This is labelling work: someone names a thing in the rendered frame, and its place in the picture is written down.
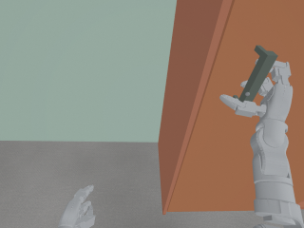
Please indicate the right robot hand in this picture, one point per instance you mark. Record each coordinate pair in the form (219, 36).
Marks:
(277, 98)

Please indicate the left robot hand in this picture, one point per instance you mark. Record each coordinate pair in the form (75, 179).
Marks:
(73, 214)

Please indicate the robot right forearm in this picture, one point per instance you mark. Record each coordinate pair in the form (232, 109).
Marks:
(275, 196)

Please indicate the handle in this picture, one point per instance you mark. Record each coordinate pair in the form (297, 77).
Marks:
(263, 66)

